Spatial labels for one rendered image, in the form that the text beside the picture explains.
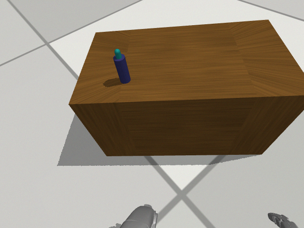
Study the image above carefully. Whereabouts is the right robot hand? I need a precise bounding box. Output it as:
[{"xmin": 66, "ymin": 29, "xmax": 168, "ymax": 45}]
[{"xmin": 268, "ymin": 213, "xmax": 298, "ymax": 228}]

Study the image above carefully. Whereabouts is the bottle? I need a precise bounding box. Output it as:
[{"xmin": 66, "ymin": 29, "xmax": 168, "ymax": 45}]
[{"xmin": 113, "ymin": 49, "xmax": 131, "ymax": 84}]

